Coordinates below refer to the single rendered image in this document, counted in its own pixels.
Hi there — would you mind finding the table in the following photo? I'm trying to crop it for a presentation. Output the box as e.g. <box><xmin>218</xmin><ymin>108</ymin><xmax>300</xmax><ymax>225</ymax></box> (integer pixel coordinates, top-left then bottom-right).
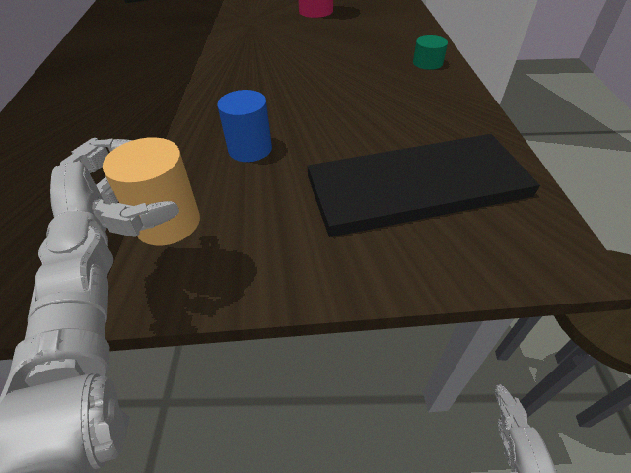
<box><xmin>0</xmin><ymin>0</ymin><xmax>631</xmax><ymax>436</ymax></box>

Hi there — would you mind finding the left robot arm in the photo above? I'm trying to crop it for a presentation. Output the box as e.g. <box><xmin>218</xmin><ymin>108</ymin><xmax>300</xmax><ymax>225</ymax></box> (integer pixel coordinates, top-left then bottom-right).
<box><xmin>0</xmin><ymin>211</ymin><xmax>125</xmax><ymax>473</ymax></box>

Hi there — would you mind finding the right robot hand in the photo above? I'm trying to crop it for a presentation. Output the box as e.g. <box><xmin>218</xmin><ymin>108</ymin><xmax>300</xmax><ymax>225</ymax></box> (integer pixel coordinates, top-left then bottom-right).
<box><xmin>495</xmin><ymin>384</ymin><xmax>557</xmax><ymax>473</ymax></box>

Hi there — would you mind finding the stool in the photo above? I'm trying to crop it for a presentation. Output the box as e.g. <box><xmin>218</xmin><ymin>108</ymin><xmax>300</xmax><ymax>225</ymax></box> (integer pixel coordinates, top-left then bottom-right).
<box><xmin>495</xmin><ymin>250</ymin><xmax>631</xmax><ymax>428</ymax></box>

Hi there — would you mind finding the left robot hand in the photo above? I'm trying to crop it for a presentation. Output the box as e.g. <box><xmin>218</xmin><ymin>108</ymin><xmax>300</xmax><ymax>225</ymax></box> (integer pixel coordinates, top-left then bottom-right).
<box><xmin>50</xmin><ymin>138</ymin><xmax>179</xmax><ymax>237</ymax></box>

